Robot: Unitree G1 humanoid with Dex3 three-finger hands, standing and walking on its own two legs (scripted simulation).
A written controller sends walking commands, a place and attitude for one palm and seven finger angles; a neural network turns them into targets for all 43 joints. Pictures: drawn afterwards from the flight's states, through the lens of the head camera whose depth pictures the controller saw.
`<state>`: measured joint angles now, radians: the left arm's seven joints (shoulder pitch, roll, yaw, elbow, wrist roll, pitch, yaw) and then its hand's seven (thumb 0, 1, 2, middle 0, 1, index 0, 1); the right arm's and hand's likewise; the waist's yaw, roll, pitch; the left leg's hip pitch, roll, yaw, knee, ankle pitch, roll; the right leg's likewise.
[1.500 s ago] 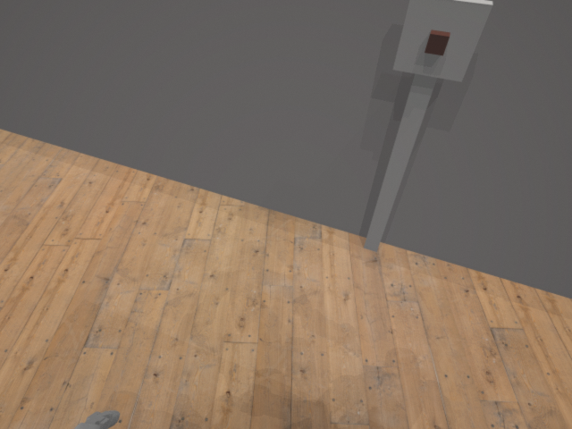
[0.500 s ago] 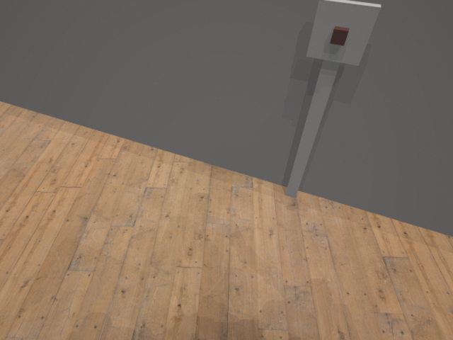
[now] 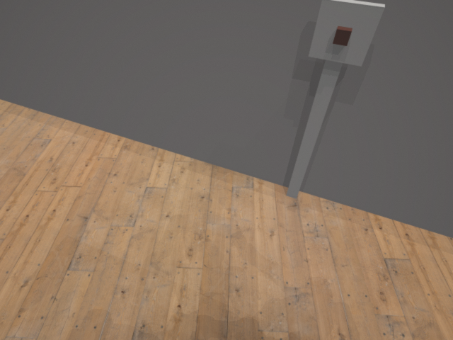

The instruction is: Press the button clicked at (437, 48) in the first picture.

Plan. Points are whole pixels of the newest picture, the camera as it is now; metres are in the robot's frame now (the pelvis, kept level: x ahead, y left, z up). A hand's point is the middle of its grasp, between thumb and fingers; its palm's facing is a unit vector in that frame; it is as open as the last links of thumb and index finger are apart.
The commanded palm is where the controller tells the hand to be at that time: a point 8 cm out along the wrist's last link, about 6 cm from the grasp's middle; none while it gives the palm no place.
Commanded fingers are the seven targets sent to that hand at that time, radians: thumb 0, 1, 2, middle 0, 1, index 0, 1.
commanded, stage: look at it before walking up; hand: left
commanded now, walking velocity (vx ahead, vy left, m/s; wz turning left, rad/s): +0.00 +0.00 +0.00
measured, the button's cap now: (342, 35) +0.97 -0.31 +0.13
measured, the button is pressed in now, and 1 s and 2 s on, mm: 0 0 0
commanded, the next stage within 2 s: walk to a spot facing it in 0.04 s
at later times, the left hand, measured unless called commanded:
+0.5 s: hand out of the picture +0.06 +0.20 -0.18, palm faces -0.14 -0.95 -0.27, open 7.4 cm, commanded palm none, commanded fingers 0.00 0.90 0.90 -0.20 -0.30 -0.20 -0.30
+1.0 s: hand out of the picture +0.08 +0.17 -0.17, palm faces -0.31 -0.92 -0.24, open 7.4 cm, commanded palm none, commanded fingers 0.00 0.90 0.90 -0.20 -0.30 -0.20 -0.30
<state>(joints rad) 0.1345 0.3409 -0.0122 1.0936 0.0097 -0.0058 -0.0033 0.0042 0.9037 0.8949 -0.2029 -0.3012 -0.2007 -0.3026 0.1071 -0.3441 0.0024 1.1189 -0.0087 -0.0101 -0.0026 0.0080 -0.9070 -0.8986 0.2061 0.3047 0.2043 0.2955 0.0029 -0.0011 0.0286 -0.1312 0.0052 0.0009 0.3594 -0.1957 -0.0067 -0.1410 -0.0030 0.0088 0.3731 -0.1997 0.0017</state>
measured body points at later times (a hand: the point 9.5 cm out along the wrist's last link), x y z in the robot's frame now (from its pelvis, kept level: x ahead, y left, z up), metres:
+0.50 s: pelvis -0.01 -0.01 -0.02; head +0.01 -0.03 +0.43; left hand +0.07 +0.25 -0.16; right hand +0.03 -0.28 -0.17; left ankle +0.00 +0.12 -0.75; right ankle -0.01 -0.11 -0.73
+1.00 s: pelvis -0.04 +0.00 -0.01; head -0.01 -0.02 +0.44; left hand +0.10 +0.22 -0.15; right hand -0.03 -0.30 -0.14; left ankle +0.00 +0.14 -0.70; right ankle -0.02 -0.11 -0.75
